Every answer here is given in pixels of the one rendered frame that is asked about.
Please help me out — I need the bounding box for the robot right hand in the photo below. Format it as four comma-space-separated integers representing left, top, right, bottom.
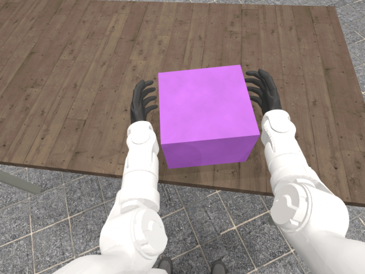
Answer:
244, 69, 282, 116

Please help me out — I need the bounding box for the left robot upper arm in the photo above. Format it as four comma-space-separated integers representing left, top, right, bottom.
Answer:
52, 207, 168, 274

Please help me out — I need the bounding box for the robot left foot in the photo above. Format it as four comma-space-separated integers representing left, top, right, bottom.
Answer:
157, 257, 173, 274

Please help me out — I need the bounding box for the robot right foot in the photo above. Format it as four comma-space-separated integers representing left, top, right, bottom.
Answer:
210, 260, 226, 274

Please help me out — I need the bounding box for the robot foot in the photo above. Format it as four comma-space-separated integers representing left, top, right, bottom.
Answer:
210, 260, 226, 274
157, 257, 173, 274

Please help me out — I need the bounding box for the left robot forearm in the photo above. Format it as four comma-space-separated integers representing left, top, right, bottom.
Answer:
99, 121, 160, 245

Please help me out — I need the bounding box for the carton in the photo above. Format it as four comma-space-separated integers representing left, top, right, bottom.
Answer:
158, 65, 260, 169

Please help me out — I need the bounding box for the robot left hand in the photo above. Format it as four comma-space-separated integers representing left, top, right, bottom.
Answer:
131, 79, 158, 124

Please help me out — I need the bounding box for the right robot upper arm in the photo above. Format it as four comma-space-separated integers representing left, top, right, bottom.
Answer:
270, 182, 365, 274

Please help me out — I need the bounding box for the table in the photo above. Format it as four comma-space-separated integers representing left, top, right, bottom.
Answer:
0, 0, 365, 226

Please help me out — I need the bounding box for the right robot forearm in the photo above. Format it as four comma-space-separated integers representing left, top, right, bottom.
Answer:
261, 110, 334, 196

